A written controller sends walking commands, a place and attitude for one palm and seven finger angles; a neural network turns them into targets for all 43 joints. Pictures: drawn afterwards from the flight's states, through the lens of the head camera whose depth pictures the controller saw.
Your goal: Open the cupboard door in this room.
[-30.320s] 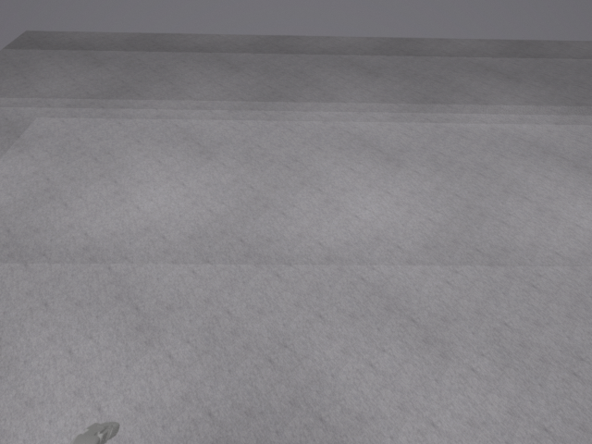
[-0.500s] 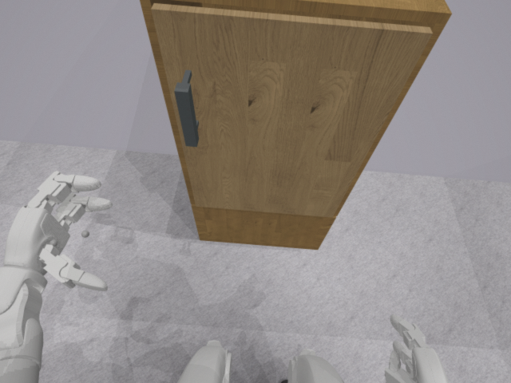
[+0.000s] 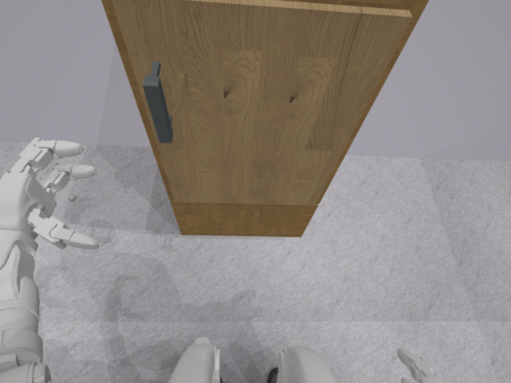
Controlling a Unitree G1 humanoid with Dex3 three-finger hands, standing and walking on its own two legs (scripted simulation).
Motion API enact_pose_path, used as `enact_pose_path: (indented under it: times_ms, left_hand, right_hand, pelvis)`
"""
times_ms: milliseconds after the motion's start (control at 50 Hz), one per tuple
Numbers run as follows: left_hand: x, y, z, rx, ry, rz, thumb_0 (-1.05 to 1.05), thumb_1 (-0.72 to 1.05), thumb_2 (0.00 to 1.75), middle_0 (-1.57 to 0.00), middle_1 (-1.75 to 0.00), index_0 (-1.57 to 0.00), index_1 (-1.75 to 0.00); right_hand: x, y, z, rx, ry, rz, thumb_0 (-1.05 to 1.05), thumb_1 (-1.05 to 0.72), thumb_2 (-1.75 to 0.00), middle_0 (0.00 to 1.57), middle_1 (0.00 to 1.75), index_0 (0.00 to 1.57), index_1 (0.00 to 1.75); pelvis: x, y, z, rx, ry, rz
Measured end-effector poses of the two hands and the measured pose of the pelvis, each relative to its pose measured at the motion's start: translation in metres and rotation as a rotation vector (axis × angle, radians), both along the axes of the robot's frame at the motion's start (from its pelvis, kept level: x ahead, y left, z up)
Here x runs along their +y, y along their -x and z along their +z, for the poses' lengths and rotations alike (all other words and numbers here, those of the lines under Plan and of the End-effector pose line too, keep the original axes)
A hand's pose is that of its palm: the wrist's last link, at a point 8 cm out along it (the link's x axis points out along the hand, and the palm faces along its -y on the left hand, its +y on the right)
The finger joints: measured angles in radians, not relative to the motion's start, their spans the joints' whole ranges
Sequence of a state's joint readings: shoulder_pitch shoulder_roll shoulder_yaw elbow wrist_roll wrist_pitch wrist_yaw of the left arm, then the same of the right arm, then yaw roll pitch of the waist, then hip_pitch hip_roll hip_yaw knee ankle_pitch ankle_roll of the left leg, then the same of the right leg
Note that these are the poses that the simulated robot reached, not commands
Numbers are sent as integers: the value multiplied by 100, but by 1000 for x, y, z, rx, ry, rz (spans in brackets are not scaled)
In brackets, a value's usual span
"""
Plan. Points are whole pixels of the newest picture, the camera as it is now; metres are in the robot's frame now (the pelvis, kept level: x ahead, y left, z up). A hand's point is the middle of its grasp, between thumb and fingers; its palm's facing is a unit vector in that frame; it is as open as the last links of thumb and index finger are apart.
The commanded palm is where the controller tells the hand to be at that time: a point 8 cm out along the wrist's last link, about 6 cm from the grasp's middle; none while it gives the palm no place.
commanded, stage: move the hooked fingers beside the handle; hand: left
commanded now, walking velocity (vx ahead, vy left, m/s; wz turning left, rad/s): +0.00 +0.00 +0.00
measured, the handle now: (161, 104) +0.57 +0.18 +0.05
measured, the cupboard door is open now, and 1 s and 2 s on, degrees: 0 0 0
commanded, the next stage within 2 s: slide the fingers in behind the handle in 1.72 s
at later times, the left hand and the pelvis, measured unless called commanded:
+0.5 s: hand (99, 158) +0.44 +0.26 +0.04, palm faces +0.01 -1.00 +0.00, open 14.0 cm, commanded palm +0.43 +0.30 +0.05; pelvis -0.01 +0.01 -0.01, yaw -1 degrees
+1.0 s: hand (123, 121) +0.52 +0.24 +0.04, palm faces +0.01 -1.00 +0.00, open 14.0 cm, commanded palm +0.50 +0.28 +0.04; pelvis -0.01 +0.01 -0.02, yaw -2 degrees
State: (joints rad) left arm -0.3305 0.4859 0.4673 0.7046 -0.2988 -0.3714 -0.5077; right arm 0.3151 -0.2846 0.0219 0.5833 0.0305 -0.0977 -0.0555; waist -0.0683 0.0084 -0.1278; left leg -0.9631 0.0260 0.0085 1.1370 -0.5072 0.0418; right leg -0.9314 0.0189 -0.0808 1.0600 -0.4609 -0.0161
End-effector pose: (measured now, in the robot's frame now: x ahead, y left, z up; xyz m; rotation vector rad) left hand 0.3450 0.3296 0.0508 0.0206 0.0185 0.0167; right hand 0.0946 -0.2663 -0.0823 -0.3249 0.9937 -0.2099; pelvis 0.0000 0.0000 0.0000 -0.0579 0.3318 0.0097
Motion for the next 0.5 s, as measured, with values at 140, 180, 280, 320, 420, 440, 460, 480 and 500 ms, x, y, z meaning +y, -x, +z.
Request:
enact_pose_path:
  times_ms: [140, 180, 280, 320, 420, 440, 460, 480, 500]
  left_hand:
    - [-7, -17, 0, -7, 10, -20, -1, -50, 30, -30, -120, -30, -120]
    - [-8, -24, -3, 1, 16, -17, -1, -50, 30, -30, -120, -30, -120]
    - [-10, -42, -2, -10, 12, -12, -1, -50, 30, -30, -120, -30, -120]
    - [-13, -48, -1, -19, 12, -16, -1, -50, 30, -30, -120, -30, -120]
    - [-15, -64, -4, 1, 23, -14, -1, -50, 30, -30, -120, -30, -120]
    - [-15, -67, -5, 5, 22, -12, -1, -50, 30, -30, -120, -30, -120]
    - [-16, -70, -6, 6, 21, -10, -1, -50, 30, -30, -120, -30, -120]
    - [-16, -73, -6, 4, 19, -8, -1, -50, 30, -30, -120, -30, -120]
    - [-16, -76, -6, -2, 17, -7, -1, -50, 30, -30, -120, -30, -120]
  right_hand:
    - [7, 5, -2, 25, -2, -7, 1, -91, -90, 20, 30, 20, 30]
    - [9, 7, -3, 32, -2, -5, 1, -91, -90, 20, 30, 20, 30]
    - [13, 12, -7, 57, -3, -11, 1, -91, -90, 20, 30, 20, 30]
    - [15, 16, -8, 72, -5, -17, 1, -91, -90, 20, 30, 20, 30]
    - [17, 30, -12, 123, -7, -33, 1, -91, -90, 20, 30, 20, 30]
    - [17, 33, -12, 134, -6, -37, 1, -91, -90, 20, 30, 20, 30]
    - [16, 36, -13, 145, -4, -42, 1, -91, -90, 20, 30, 20, 30]
    - [16, 39, -14, 156, -3, -46, 1, -91, -90, 20, 30, 20, 30]
    - [16, 43, -15, 169, -1, -50, 1, -91, -90, 20, 30, 20, 30]
  pelvis:
    - [6, 1, 0, 7, 5, 1]
    - [7, 2, -1, 11, 5, 2]
    - [11, 4, -4, 20, 10, 0]
    - [12, 5, -4, 23, 11, -1]
    - [14, 6, -6, 33, 12, -4]
    - [14, 6, -7, 36, 13, -4]
    - [14, 6, -8, 39, 14, -4]
    - [14, 6, -8, 41, 15, -4]
    - [15, 6, -9, 44, 15, -4]
